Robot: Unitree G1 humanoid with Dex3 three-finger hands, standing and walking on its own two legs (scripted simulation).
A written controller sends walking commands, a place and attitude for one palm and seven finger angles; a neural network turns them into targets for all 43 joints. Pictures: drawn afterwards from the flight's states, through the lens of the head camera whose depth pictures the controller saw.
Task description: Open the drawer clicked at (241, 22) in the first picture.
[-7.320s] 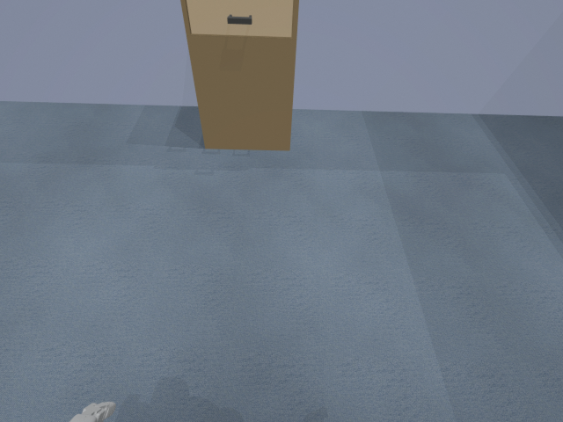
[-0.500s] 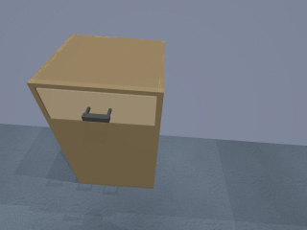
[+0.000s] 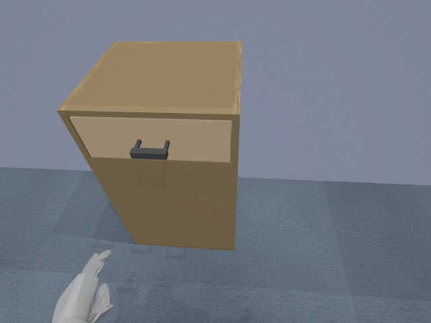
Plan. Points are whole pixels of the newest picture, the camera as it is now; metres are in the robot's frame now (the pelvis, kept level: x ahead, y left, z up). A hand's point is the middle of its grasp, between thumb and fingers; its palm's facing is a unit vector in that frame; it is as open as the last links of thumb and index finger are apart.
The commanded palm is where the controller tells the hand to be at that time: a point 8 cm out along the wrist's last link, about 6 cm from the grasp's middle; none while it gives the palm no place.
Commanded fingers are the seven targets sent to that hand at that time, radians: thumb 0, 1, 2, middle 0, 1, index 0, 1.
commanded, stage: raise the hand with hooked fingers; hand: left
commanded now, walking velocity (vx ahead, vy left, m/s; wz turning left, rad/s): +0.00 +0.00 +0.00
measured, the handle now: (151, 148) +0.57 +0.23 -0.04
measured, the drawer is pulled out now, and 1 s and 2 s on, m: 0.00 0.00 0.00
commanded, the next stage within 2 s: move the hooked fingers above the handle in 1.72 s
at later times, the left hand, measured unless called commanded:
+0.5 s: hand (99, 260) +0.23 +0.25 -0.01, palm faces +0.18 -0.01 -0.98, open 10.1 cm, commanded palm +0.19 +0.24 +0.03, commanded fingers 0.00 0.08 0.55 -0.26 -0.82 -0.26 -0.82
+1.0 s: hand (97, 213) +0.30 +0.25 +0.05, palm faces +0.14 -0.05 -0.99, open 13.0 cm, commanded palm +0.27 +0.25 +0.10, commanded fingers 0.00 -0.50 0.30 -0.30 -1.20 -0.30 -1.20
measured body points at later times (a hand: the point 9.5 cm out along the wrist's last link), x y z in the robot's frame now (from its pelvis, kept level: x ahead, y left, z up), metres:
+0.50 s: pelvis +0.02 -0.03 -0.06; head +0.08 -0.04 +0.39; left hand +0.22 +0.24 +0.04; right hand +0.29 -0.22 -0.14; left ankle -0.02 +0.11 -0.73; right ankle +0.06 -0.14 -0.73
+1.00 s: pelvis +0.04 +0.00 -0.02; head +0.08 -0.02 +0.43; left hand +0.29 +0.25 +0.10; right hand +0.24 -0.24 -0.12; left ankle -0.02 +0.11 -0.73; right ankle +0.06 -0.14 -0.73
